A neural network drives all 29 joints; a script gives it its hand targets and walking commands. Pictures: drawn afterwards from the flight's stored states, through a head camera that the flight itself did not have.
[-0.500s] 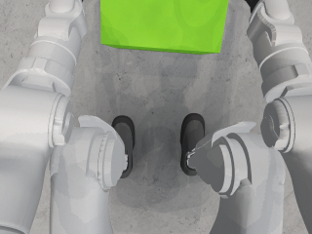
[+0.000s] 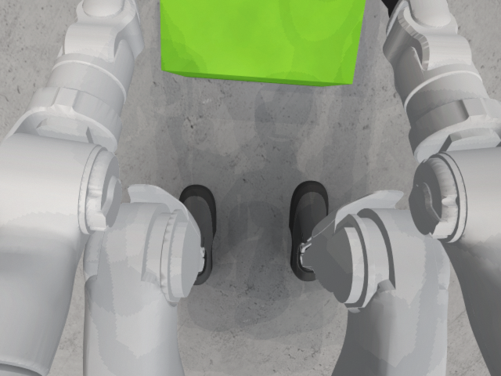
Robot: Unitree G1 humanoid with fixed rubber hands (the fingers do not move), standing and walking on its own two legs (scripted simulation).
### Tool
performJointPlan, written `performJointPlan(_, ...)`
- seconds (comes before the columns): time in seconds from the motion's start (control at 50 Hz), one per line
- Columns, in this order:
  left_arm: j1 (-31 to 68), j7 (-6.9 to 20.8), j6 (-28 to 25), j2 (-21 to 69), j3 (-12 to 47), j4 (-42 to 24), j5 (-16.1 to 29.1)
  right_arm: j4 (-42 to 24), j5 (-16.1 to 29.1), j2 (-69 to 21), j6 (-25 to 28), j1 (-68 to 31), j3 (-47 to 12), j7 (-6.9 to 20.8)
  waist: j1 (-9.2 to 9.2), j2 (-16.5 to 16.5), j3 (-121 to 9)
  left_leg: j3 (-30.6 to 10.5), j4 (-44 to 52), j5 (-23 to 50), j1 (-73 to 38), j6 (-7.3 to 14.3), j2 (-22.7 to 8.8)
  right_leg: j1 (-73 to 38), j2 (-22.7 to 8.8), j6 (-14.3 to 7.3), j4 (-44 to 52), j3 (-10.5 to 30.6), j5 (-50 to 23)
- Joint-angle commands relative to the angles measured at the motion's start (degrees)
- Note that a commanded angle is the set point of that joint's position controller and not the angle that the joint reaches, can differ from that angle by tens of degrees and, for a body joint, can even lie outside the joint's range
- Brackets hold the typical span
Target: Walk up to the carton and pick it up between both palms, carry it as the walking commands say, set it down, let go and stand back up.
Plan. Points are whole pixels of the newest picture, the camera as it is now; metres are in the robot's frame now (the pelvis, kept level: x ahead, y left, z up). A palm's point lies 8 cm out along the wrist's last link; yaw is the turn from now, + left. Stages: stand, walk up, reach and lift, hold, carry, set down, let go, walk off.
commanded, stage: reach and lift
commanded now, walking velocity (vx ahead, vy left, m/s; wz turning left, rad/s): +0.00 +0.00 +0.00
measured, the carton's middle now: (260, 6) +0.54 +0.00 -0.27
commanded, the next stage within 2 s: none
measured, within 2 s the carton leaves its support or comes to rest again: leaves its support in 0.56 s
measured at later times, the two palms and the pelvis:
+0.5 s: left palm out of the picture +0.54 +0.16 -0.19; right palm out of the picture +0.53 -0.17 -0.19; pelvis +0.01 +0.00 +0.00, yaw +0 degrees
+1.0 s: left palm out of the picture +0.55 +0.16 -0.12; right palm out of the picture +0.54 -0.16 -0.12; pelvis +0.00 +0.00 +0.01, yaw +0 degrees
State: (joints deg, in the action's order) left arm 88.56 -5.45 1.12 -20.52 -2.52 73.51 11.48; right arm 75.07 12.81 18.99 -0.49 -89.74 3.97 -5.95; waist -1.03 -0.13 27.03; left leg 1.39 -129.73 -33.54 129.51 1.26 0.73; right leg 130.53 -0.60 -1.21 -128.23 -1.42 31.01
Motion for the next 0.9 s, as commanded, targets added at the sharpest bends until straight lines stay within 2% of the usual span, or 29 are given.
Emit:
performJointPlan(0.0, 23.3, 13.4, 1.5, 41.4, 6.6, -11.5, -1.3, -10.6, -1.6, -41.0, -1.8, -19.9, -5.9, 12.9, -1.64, 1.7, -55.8, -2.6, 9.3, 15.5, -21.0, -1.0, 3.8, -26.1, 4.6, 0.0, 6.7, 2.1, -16.9)
performJointPlan(0.12, 20.7, 15.7, 3.2, 46.1, 6.1, -13.4, -1.7, -13.3, -1.2, -45.5, -3.1, -17.9, -5.9, 15.1, -1.16, 2.5, -54.5, -2.2, 8.5, 16.7, -20.2, -0.6, 3.9, -25.3, 4.8, 0.0, 5.9, 1.8, -18.2)
performJointPlan(0.28, 20.6, 16.2, 3.4, 48.6, 7.2, -15.2, -0.6, -15.0, 0.2, -48.0, -3.2, -17.7, -7.3, 15.5, -1.16, 2.2, -56.3, -2.2, 8.3, 19.4, -21.6, -0.1, 4.3, -25.8, 4.9, -0.1, 5.5, 1.4, -20.7)
performJointPlan(0.48, 28.5, 14.0, 1.9, 51.2, 12.8, -24.2, 4.5, -23.1, 4.7, -50.7, -1.9, -24.5, -11.8, 13.7, -1.48, 2.3, -73.3, -1.5, 8.0, 25.5, -31.2, -0.3, 5.1, -32.6, 5.6, 0.1, 5.5, 0.3, -25.9)
performJointPlan(0.56, 32.4, 12.6, 1.7, 50.5, 13.9, -27.1, 5.3, -25.7, 5.5, -50.8, -2.2, -27.8, -12.9, 12.9, -1.14, 2.1, -79.3, -1.0, 8.7, 25.1, -34.0, -0.4, 5.2, -34.7, 5.6, 0.4, 6.6, -0.1, -25.1)
performJointPlan(0.7, 36.0, 11.7, 2.9, 50.5, 12.7, -27.7, 4.2, -28.9, 4.6, -51.1, -3.8, -32.8, -13.0, 12.2, 0.17, 1.3, -84.9, 0.2, 10.9, 19.0, -34.4, -0.2, 5.1, -37.6, 5.5, 0.9, 9.1, -0.5, -19.2)
performJointPlan(0.88, 33.1, 13.6, 6.1, 56.3, 8.3, -24.9, 0.7, -29.2, -0.9, -55.3, -7.2, -30.2, -8.7, 13.1, -0.91, 1.2, -86.5, 1.1, 13.5, 15.2, -32.0, -0.2, 5.5, -36.6, 6.0, 1.1, 11.8, -1.5, -15.5)
